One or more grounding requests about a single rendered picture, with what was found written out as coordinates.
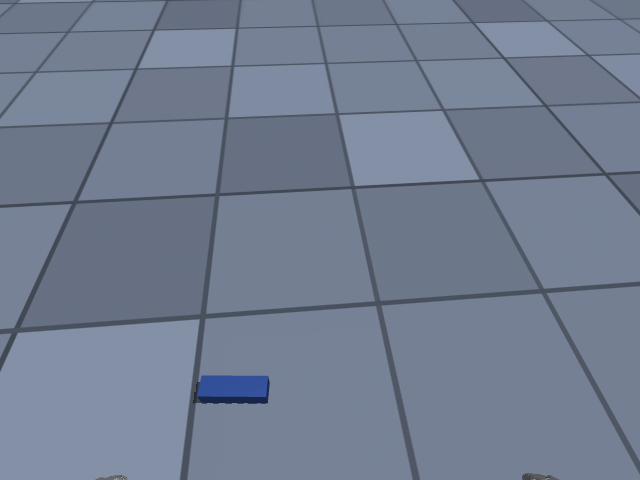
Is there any carton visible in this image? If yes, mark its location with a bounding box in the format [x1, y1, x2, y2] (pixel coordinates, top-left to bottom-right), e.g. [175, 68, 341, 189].
[197, 375, 270, 403]

